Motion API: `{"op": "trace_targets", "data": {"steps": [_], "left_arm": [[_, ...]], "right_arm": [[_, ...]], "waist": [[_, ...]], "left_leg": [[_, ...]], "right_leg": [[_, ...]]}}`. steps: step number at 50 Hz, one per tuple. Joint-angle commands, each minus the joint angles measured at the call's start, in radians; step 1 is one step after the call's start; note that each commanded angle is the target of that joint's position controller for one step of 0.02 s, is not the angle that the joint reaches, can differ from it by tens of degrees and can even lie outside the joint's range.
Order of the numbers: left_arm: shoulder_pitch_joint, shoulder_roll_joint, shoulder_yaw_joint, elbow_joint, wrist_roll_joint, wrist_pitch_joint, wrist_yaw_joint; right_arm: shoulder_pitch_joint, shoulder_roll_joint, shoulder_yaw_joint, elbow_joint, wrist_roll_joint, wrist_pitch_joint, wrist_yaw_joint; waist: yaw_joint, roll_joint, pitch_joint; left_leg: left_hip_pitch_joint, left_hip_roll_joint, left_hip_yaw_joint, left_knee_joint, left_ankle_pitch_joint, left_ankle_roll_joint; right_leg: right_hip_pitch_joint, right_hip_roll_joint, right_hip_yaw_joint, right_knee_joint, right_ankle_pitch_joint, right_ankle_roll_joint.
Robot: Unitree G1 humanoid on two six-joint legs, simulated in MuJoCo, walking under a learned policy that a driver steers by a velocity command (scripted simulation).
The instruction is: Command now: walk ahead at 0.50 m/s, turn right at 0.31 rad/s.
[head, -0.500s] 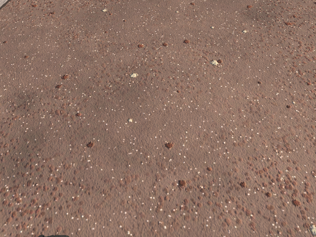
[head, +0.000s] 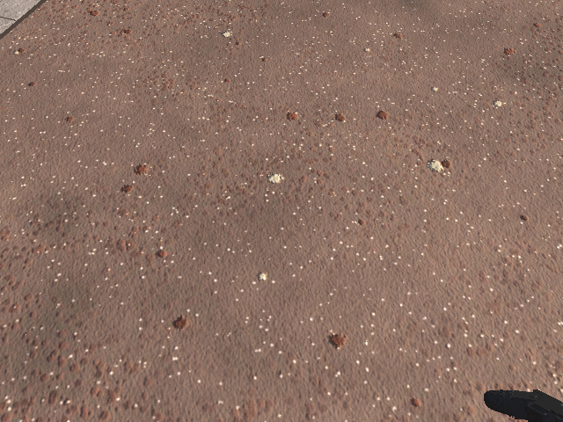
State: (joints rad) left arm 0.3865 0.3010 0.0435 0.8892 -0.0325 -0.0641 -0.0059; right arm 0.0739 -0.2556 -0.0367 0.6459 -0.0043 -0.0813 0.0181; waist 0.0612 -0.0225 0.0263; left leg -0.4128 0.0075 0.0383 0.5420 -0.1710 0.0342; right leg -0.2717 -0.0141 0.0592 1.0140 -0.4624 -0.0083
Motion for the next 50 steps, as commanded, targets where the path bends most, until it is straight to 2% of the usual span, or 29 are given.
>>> {"op": "trace_targets", "data": {"steps": [1,3,6,9,12,17,19,20,21,22,23,24,25,26,27,28,29,32,36,38,41,43,44,45,46,47,48,49,50], "left_arm": [[-0.093,0.121,0.032,-0.112,-0.001,-0.022,0.005],[-0.061,0.081,0.032,-0.102,0.002,0.006,0.006],[-0.088,0.044,0.030,-0.121,0.006,0.031,0.006],[-0.157,0.032,0.026,-0.148,0.010,0.030,-0.007],[-0.264,0.016,0.015,-0.184,0.013,0.024,-0.028],[-0.379,0.034,0.016,-0.255,0.013,0.027,-0.054],[-0.346,0.062,0.032,-0.267,0.014,0.032,-0.059],[-0.268,0.090,0.049,-0.255,0.013,0.035,-0.057],[-0.120,0.135,0.077,-0.219,0.009,0.037,-0.049],[0.047,0.219,0.115,-0.178,0.006,0.047,-0.029],[0.011,0.329,0.128,-0.186,-0.003,0.042,-0.020],[0.041,0.256,0.104,-0.221,0.007,0.025,-0.026],[0.010,0.198,0.087,-0.210,0.016,0.011,-0.028],[-0.045,0.170,0.079,-0.215,0.012,0.003,-0.027],[-0.116,0.136,0.069,-0.228,0.014,0.003,-0.024],[-0.159,0.108,0.058,-0.248,0.027,0.002,-0.019],[-0.174,0.107,0.057,-0.258,0.032,0.002,-0.016],[-0.150,0.139,0.066,-0.249,0.023,-0.003,0.001],[-0.096,0.155,0.072,-0.229,0.014,0.007,0.020],[-0.057,0.161,0.075,-0.215,0.010,0.012,0.022],[-0.025,0.148,0.074,-0.200,0.005,0.020,0.025],[-0.034,0.148,0.076,-0.201,0.009,0.026,0.028],[-0.047,0.136,0.072,-0.202,0.012,0.029,0.028],[-0.043,0.099,0.059,-0.203,0.017,0.028,0.026],[-0.028,0.042,0.036,-0.214,0.031,0.025,0.022],[0.119,-0.015,0.019,-0.230,0.001,0.014,0.021],[0.117,0.078,0.030,-0.205,-0.009,0.010,0.025],[0.003,0.134,0.045,-0.214,-0.006,0.010,0.023],[-0.072,0.131,0.044,-0.230,0.007,0.010,0.026]], "right_arm": [[0.197,-0.119,-0.043,0.024,0.001,-0.002,-0.005],[0.137,-0.095,-0.041,0.035,-0.008,-0.019,-0.001],[0.124,-0.115,-0.053,0.066,-0.011,-0.037,-0.006],[0.139,-0.138,-0.062,0.093,-0.012,-0.036,-0.018],[0.168,-0.169,-0.070,0.114,-0.004,-0.027,-0.027],[0.232,-0.207,-0.085,0.158,0.021,0.006,-0.032],[0.222,-0.237,-0.093,0.158,0.028,0.022,-0.037],[0.213,-0.248,-0.096,0.155,0.030,0.032,-0.040],[0.198,-0.244,-0.092,0.150,0.034,0.039,-0.044],[0.215,-0.212,-0.077,0.135,0.015,0.034,-0.048],[0.305,-0.058,-0.029,0.078,-0.024,0.007,-0.034],[0.215,-0.129,-0.034,0.071,0.013,-0.033,-0.020],[0.116,-0.176,-0.047,0.040,0.051,-0.054,-0.011],[0.101,-0.166,-0.042,0.039,0.041,-0.066,-0.016],[0.102,-0.168,-0.047,0.052,0.013,-0.067,-0.023],[0.120,-0.177,-0.054,0.059,0.001,-0.057,-0.024],[0.132,-0.173,-0.056,0.059,-0.003,-0.044,-0.022],[0.101,-0.130,-0.046,0.043,-0.013,-0.019,-0.024],[-0.054,-0.089,-0.026,0.004,-0.007,-0.022,-0.014],[-0.111,-0.096,-0.025,-0.013,0.005,-0.027,-0.006],[-0.131,-0.132,-0.036,-0.026,0.013,-0.039,0.006],[-0.096,-0.156,-0.047,-0.020,0.015,-0.048,0.009],[-0.032,-0.162,-0.054,-0.001,0.014,-0.053,0.008],[0.062,-0.185,-0.067,0.024,0.002,-0.058,0.003],[0.200,-0.229,-0.078,0.039,-0.016,-0.061,-0.003],[0.302,-0.316,-0.102,0.086,-0.024,-0.047,0.002],[0.302,-0.229,-0.084,0.087,0.009,-0.044,0.012],[0.254,-0.167,-0.067,0.077,0.014,-0.039,0.010],[0.204,-0.150,-0.058,0.069,0.003,-0.032,0.008]], "waist": [[-0.123,0.138,-0.089],[-0.069,0.155,-0.044],[-0.046,0.106,-0.009],[-0.059,0.082,0.011],[-0.098,0.062,0.041],[-0.124,0.060,0.071],[-0.087,0.092,0.022],[-0.038,0.105,-0.030],[0.047,0.090,-0.107],[0.113,0.003,-0.200],[-0.019,-0.260,-0.265],[0.055,-0.136,-0.397],[0.068,-0.086,-0.256],[0.027,-0.022,-0.168],[-0.017,0.007,-0.112],[-0.052,-0.008,-0.094],[-0.071,-0.019,-0.088],[-0.076,-0.006,-0.055],[-0.016,-0.043,-0.019],[0.009,-0.053,-0.014],[0.008,-0.066,-0.016],[-0.019,-0.095,-0.021],[-0.054,-0.106,-0.038],[-0.095,-0.097,-0.098],[-0.149,-0.005,-0.230],[-0.094,0.333,-0.337],[-0.118,0.275,-0.286],[-0.143,0.172,-0.155],[-0.132,0.101,-0.093]], "left_leg": [[0.452,0.296,-0.362,-0.293,-0.062,0.171],[0.312,0.257,-0.239,-0.364,0.031,0.154],[0.266,0.261,-0.120,-0.410,0.171,0.165],[0.289,0.244,-0.011,-0.422,0.224,0.153],[0.308,0.242,0.071,-0.432,0.230,0.136],[0.480,0.289,0.129,-0.356,0.344,0.105],[0.519,0.289,0.158,-0.229,0.662,0.082],[0.516,0.278,0.174,-0.101,0.812,0.069],[0.448,0.243,0.203,0.100,0.837,0.039],[0.216,0.201,0.205,0.398,0.576,-0.010],[-0.242,-0.013,0.123,0.749,-0.370,-0.078],[-0.350,-0.035,-0.118,0.857,-0.438,-0.062],[-0.431,0.015,-0.129,0.840,-0.341,-0.037],[-0.402,0.060,-0.125,0.754,-0.252,-0.022],[-0.334,0.091,-0.124,0.664,-0.199,-0.027],[-0.258,0.111,-0.132,0.616,-0.162,-0.031],[-0.217,0.112,-0.129,0.582,-0.144,-0.043],[-0.193,0.094,-0.097,0.434,-0.060,-0.089],[-0.125,0.035,-0.086,0.118,0.212,-0.109],[-0.080,0.009,-0.087,0.039,0.273,-0.107],[-0.067,0.001,-0.125,-0.038,0.226,-0.085],[-0.023,0.000,-0.127,-0.056,0.135,-0.057],[0.046,-0.002,-0.105,-0.084,0.127,-0.036],[0.194,0.013,-0.100,-0.102,0.128,-0.003],[0.432,0.162,-0.245,-0.085,0.073,0.060],[0.735,0.363,-0.716,-0.187,-0.162,0.233],[0.728,0.387,-0.858,-0.254,-0.403,0.240],[0.617,0.345,-0.713,-0.267,-0.391,0.199],[0.510,0.303,-0.584,-0.271,-0.275,0.173]], "right_leg": [[-0.475,-0.091,0.032,0.185,0.096,-0.001],[-0.374,-0.121,0.038,0.139,0.172,0.009],[-0.393,-0.126,0.047,0.082,0.257,0.026],[-0.412,-0.121,0.039,-0.084,0.413,0.027],[-0.379,-0.105,-0.021,-0.248,0.520,0.011],[-0.407,-0.078,-0.080,-0.372,0.419,-0.044],[-0.309,-0.019,-0.140,-0.377,0.313,-0.082],[-0.200,0.024,-0.170,-0.378,0.269,-0.106],[0.010,0.072,-0.181,-0.437,0.310,-0.141],[0.320,0.002,-0.023,-0.464,0.330,-0.194],[0.623,-0.253,0.552,-0.562,0.172,-0.379],[0.683,-0.323,0.789,-0.710,0.048,-0.421],[0.600,-0.297,0.645,-0.732,0.114,-0.365],[0.457,-0.251,0.517,-0.726,0.204,-0.327],[0.317,-0.212,0.421,-0.731,0.315,-0.299],[0.223,-0.182,0.360,-0.751,0.406,-0.289],[0.169,-0.171,0.341,-0.771,0.454,-0.292],[0.061,-0.137,0.250,-0.797,0.561,-0.293],[-0.001,-0.067,0.183,-0.786,0.446,-0.227],[0.000,-0.076,0.213,-0.776,0.385,-0.213],[0.088,-0.111,0.299,-0.697,0.335,-0.197],[0.130,-0.129,0.353,-0.635,0.354,-0.182],[0.136,-0.122,0.348,-0.592,0.389,-0.168],[0.121,-0.076,0.312,-0.487,0.454,-0.140],[0.023,-0.019,0.238,-0.228,0.351,-0.104],[-0.328,0.130,0.108,0.101,-0.053,-0.027],[-0.471,0.072,0.143,0.240,-0.111,-0.016],[-0.510,0.038,0.141,0.275,-0.022,-0.015],[-0.489,0.005,0.102,0.259,0.044,-0.014]]}}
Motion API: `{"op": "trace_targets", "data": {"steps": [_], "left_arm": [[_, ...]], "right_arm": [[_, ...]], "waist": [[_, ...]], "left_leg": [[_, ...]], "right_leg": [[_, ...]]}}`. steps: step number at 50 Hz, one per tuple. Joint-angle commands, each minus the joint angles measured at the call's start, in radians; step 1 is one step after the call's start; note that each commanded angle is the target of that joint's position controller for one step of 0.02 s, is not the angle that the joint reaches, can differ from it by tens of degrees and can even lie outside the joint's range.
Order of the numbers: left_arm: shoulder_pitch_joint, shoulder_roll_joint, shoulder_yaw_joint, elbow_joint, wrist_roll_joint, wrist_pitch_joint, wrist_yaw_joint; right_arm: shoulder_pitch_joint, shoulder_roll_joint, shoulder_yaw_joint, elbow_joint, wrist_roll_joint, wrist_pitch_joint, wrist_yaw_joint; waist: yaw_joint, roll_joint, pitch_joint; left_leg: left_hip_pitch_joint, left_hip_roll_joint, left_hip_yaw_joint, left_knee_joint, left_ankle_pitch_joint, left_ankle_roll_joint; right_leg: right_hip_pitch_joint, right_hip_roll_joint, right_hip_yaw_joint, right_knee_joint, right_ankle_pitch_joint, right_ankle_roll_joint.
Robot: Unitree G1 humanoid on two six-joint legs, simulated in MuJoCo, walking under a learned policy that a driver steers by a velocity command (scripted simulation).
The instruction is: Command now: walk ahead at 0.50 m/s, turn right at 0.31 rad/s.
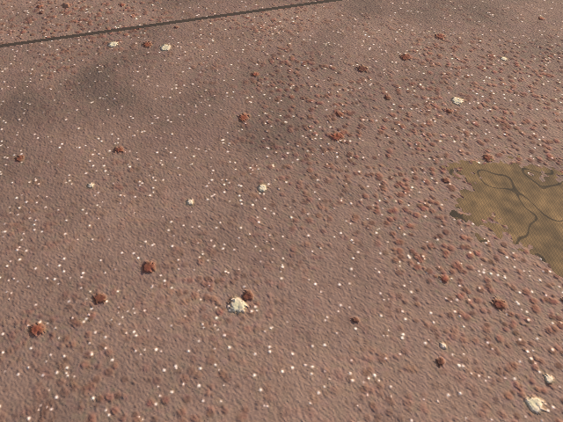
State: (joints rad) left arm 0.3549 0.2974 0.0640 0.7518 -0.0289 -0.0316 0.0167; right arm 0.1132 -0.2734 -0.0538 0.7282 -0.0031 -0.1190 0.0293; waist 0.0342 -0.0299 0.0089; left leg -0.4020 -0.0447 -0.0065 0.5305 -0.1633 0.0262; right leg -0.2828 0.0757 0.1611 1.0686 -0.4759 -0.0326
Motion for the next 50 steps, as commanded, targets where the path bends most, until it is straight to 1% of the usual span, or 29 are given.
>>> {"op": "trace_targets", "data": {"steps": [1,2,4,7,10,13,16,18,19,20,21,22,23,24,25,26,28,32,36,38,41,43,44,45,46,47,48,49,50], "left_arm": [[-0.091,0.123,0.024,-0.109,0.017,-0.028,0.001],[-0.096,0.107,0.024,-0.114,0.018,-0.031,-0.005],[-0.079,0.070,0.016,-0.110,0.014,-0.029,-0.013],[-0.154,0.032,-0.003,-0.138,0.024,-0.031,-0.018],[-0.243,0.016,-0.015,-0.154,0.022,-0.040,-0.028],[-0.325,0.022,-0.016,-0.171,0.013,-0.046,-0.038],[-0.381,0.039,-0.011,-0.195,0.008,-0.050,-0.050],[-0.350,0.064,0.001,-0.194,0.011,-0.056,-0.053],[-0.262,0.090,0.016,-0.169,0.016,-0.058,-0.049],[-0.117,0.139,0.042,-0.129,0.024,-0.058,-0.039],[0.071,0.224,0.064,-0.104,0.040,-0.052,-0.024],[0.084,0.257,0.066,-0.091,0.041,-0.042,-0.029],[0.066,0.159,0.043,-0.094,0.033,-0.043,-0.031],[0.007,0.124,0.029,-0.091,0.026,-0.047,-0.030],[-0.058,0.099,0.020,-0.091,0.029,-0.051,-0.033],[-0.105,0.071,0.014,-0.088,0.033,-0.057,-0.037],[-0.147,0.053,0.014,-0.073,0.042,-0.075,-0.038],[-0.142,0.080,0.029,-0.028,0.048,-0.090,-0.025],[-0.133,0.107,0.032,0.005,0.042,-0.077,-0.011],[-0.087,0.125,0.035,0.033,0.033,-0.065,-0.004],[-0.068,0.155,0.043,0.068,0.011,-0.044,-0.001],[-0.095,0.170,0.047,0.076,0.000,-0.030,0.006],[-0.083,0.154,0.041,0.081,0.004,-0.025,0.008],[-0.039,0.116,0.024,0.067,0.037,-0.030,0.008],[0.113,0.002,-0.021,0.077,0.055,-0.032,-0.013],[0.097,0.066,-0.007,0.121,0.026,-0.027,-0.023],[-0.013,0.111,0.006,0.089,-0.005,-0.018,-0.023],[-0.069,0.096,0.005,0.081,-0.002,-0.007,-0.010],[-0.090,0.096,0.009,0.086,0.014,0.010,0.005]], "right_arm": [[0.136,-0.114,-0.033,-0.006,-0.004,0.010,-0.004],[0.125,-0.099,-0.025,-0.002,-0.012,0.009,-0.007],[0.132,-0.091,-0.021,0.013,-0.004,0.006,-0.009],[0.155,-0.142,-0.033,0.036,0.011,0.006,-0.014],[0.177,-0.170,-0.038,0.055,0.017,0.016,-0.019],[0.232,-0.181,-0.037,0.084,0.025,0.027,-0.019],[0.269,-0.192,-0.037,0.112,0.031,0.041,-0.020],[0.271,-0.205,-0.040,0.123,0.034,0.054,-0.024],[0.256,-0.208,-0.039,0.122,0.037,0.058,-0.027],[0.253,-0.184,-0.028,0.115,0.030,0.058,-0.028],[0.246,-0.112,0.000,0.078,-0.002,0.052,-0.028],[0.365,-0.032,0.023,0.070,0.017,0.035,-0.027],[0.299,-0.149,-0.007,0.083,0.040,0.030,-0.026],[0.225,-0.177,-0.020,0.059,0.051,0.027,-0.024],[0.195,-0.161,-0.020,0.058,0.044,0.032,-0.028],[0.187,-0.148,-0.024,0.059,0.032,0.040,-0.029],[0.220,-0.105,-0.022,0.070,0.036,0.065,-0.028],[0.157,-0.074,-0.021,0.039,0.029,0.087,-0.028],[0.037,-0.036,-0.002,-0.003,0.008,0.073,-0.007],[-0.027,-0.024,0.006,-0.031,0.002,0.067,0.006],[-0.039,-0.059,-0.003,-0.052,0.001,0.066,0.020],[0.052,-0.105,-0.023,-0.031,-0.008,0.063,0.020],[0.139,-0.147,-0.043,-0.003,-0.010,0.060,0.012],[0.221,-0.227,-0.061,0.007,-0.020,0.066,-0.006],[0.192,-0.240,-0.046,0.003,-0.036,0.074,-0.016],[0.199,-0.153,-0.024,-0.007,-0.019,0.079,-0.011],[0.136,-0.132,-0.016,-0.008,-0.007,0.080,-0.005],[0.073,-0.110,-0.011,-0.004,-0.001,0.080,-0.004],[0.023,-0.088,-0.004,-0.004,-0.001,0.080,-0.006]], "waist": [[-0.093,0.091,-0.020],[-0.068,0.112,-0.011],[-0.049,0.140,-0.020],[-0.061,0.117,0.002],[-0.088,0.108,0.013],[-0.118,0.108,0.025],[-0.118,0.115,0.045],[-0.078,0.118,0.033],[-0.021,0.110,-0.014],[0.047,0.091,-0.113],[0.114,-0.049,-0.280],[0.051,-0.294,-0.387],[0.085,-0.156,-0.285],[0.070,-0.123,-0.158],[0.036,-0.071,-0.099],[0.009,-0.070,-0.049],[-0.034,-0.084,-0.027],[-0.045,-0.031,0.020],[-0.019,-0.007,0.061],[0.007,-0.004,0.051],[-0.009,-0.038,0.023],[-0.074,-0.049,-0.039],[-0.114,-0.016,-0.097],[-0.126,0.098,-0.213],[-0.036,0.293,-0.372],[-0.084,0.168,-0.484],[-0.091,0.133,-0.343],[-0.071,0.088,-0.232],[-0.049,0.075,-0.161]], "left_leg": [[0.408,0.318,-0.452,-0.278,-0.161,0.181],[0.352,0.289,-0.387,-0.296,-0.074,0.173],[0.314,0.263,-0.315,-0.327,0.024,0.182],[0.291,0.272,-0.243,-0.375,0.117,0.208],[0.276,0.244,-0.151,-0.390,0.162,0.186],[0.286,0.243,-0.110,-0.377,0.183,0.168],[0.356,0.284,-0.120,-0.344,0.206,0.151],[0.374,0.294,-0.135,-0.277,0.308,0.132],[0.355,0.266,-0.111,-0.178,0.435,0.112],[0.274,0.212,-0.075,0.000,0.458,0.082],[0.063,0.137,-0.027,0.330,0.143,0.037],[-0.246,0.013,-0.041,0.610,-0.419,-0.003],[-0.337,0.061,-0.126,0.714,-0.403,0.000],[-0.375,0.098,-0.112,0.717,-0.306,0.006],[-0.339,0.135,-0.096,0.687,-0.225,-0.001],[-0.309,0.157,-0.096,0.645,-0.168,-0.008],[-0.225,0.180,-0.098,0.620,-0.105,-0.022],[-0.292,0.183,-0.118,0.517,0.025,-0.044],[-0.195,0.141,-0.039,0.220,0.207,-0.038],[-0.149,0.115,0.000,0.129,0.242,-0.030],[-0.123,0.088,0.001,0.050,0.168,0.008],[0.006,0.043,0.028,-0.020,0.148,0.044],[0.155,0.019,0.036,-0.088,0.280,0.068],[0.410,0.161,-0.115,-0.023,0.768,0.115],[0.728,0.431,-0.447,0.033,1.051,0.338],[0.675,0.434,-0.490,-0.017,0.906,0.364],[0.567,0.378,-0.373,-0.064,0.783,0.321],[0.452,0.333,-0.320,-0.103,0.629,0.273],[0.325,0.312,-0.285,-0.148,0.502,0.248]], "right_leg": [[-0.467,-0.109,-0.010,0.147,0.104,0.011],[-0.421,-0.138,-0.018,0.099,0.138,0.008],[-0.375,-0.156,-0.053,0.019,0.151,0.014],[-0.388,-0.176,-0.091,-0.148,0.225,0.033],[-0.337,-0.166,-0.120,-0.338,0.391,0.039],[-0.274,-0.138,-0.146,-0.455,0.486,0.041],[-0.267,-0.125,-0.145,-0.519,0.449,0.013],[-0.174,-0.105,-0.153,-0.570,0.398,-0.012],[-0.034,-0.084,-0.171,-0.612,0.404,-0.033],[0.196,-0.104,-0.154,-0.607,0.418,-0.062],[0.496,-0.328,0.078,-0.572,0.441,-0.128],[0.691,-0.509,0.475,-0.694,0.211,-0.251],[0.600,-0.473,0.466,-0.748,0.084,-0.218],[0.482,-0.441,0.320,-0.772,0.115,-0.185],[0.368,-0.397,0.221,-0.804,0.198,-0.167],[0.282,-0.363,0.138,-0.840,0.267,-0.160],[0.180,-0.334,0.028,-0.899,0.366,-0.154],[0.162,-0.336,-0.120,-0.942,0.523,-0.163],[0.125,-0.283,-0.274,-0.923,0.748,-0.138],[0.162,-0.296,-0.291,-0.891,0.838,-0.134],[0.273,-0.332,-0.277,-0.799,0.918,-0.115],[0.307,-0.317,-0.279,-0.649,1.021,-0.080],[0.280,-0.267,-0.307,-0.499,0.993,-0.042],[0.118,-0.204,-0.328,-0.268,0.697,0.013],[-0.189,-0.075,-0.257,0.074,-0.196,0.081],[-0.170,-0.088,-0.068,0.145,-0.265,0.084],[-0.231,-0.121,-0.076,0.143,-0.227,0.081],[-0.268,-0.145,-0.096,0.090,-0.172,0.081],[-0.244,-0.165,-0.096,0.029,-0.121,0.088]]}}
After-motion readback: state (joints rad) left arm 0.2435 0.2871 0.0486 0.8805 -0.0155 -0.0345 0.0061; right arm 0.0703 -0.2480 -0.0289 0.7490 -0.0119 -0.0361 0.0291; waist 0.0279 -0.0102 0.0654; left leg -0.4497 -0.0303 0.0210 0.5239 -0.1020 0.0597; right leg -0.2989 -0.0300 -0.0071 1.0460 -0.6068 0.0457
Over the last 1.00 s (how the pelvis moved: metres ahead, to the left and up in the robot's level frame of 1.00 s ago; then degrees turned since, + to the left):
0.55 -0.12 0.00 -33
